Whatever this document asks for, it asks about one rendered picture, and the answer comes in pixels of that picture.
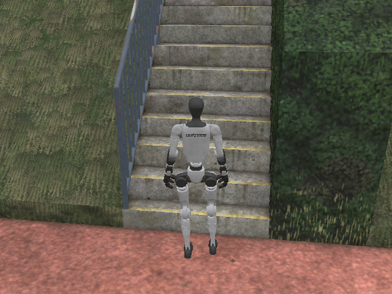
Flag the left robot foot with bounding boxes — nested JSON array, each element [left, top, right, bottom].
[[184, 242, 193, 258]]

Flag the robot left thigh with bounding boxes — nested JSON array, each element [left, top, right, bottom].
[[175, 172, 191, 219]]

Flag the right robot upper arm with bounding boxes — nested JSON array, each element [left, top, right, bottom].
[[209, 124, 224, 158]]

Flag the right robot forearm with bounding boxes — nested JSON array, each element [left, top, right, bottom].
[[217, 149, 228, 176]]

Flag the left robot hand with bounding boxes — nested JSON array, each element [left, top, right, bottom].
[[164, 174, 176, 189]]

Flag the left robot forearm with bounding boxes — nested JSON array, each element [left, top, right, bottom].
[[165, 149, 175, 176]]

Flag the right robot hand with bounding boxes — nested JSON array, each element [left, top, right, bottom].
[[216, 174, 228, 188]]

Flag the left robot upper arm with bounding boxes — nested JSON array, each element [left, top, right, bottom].
[[169, 124, 183, 158]]

